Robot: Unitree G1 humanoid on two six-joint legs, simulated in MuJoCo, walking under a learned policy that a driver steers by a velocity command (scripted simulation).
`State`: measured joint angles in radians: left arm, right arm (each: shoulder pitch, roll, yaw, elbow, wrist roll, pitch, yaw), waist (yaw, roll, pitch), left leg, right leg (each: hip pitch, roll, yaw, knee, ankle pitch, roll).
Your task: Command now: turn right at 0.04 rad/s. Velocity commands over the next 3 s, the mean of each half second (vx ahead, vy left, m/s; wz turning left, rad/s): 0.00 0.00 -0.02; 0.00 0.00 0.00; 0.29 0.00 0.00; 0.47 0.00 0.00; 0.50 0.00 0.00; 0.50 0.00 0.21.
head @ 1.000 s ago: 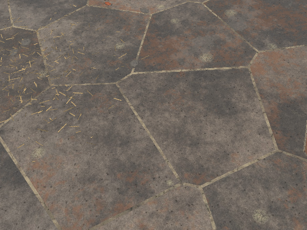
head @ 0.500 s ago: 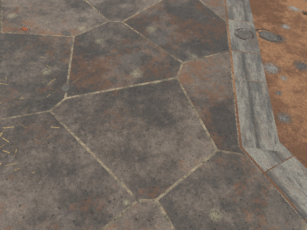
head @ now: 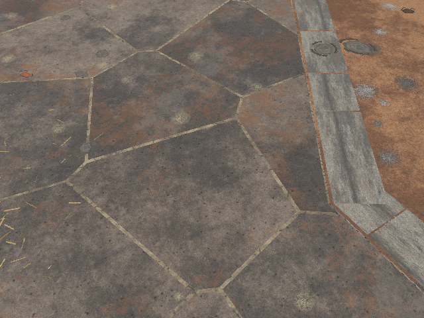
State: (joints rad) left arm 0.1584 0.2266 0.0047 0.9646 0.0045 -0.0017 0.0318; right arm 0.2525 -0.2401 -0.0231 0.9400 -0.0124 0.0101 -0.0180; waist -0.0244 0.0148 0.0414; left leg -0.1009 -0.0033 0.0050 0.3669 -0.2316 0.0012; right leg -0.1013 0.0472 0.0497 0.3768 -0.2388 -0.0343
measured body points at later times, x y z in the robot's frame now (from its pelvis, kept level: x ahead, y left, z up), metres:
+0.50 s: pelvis -0.01 -0.01 +0.00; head +0.00 -0.01 +0.45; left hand +0.01 +0.24 -0.15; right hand +0.00 -0.25 -0.16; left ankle -0.02 +0.12 -0.75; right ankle -0.02 -0.10 -0.75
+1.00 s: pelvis -0.01 +0.00 +0.00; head +0.00 +0.00 +0.45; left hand -0.02 +0.23 -0.16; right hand -0.03 -0.23 -0.16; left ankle -0.02 +0.12 -0.75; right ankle -0.02 -0.10 -0.75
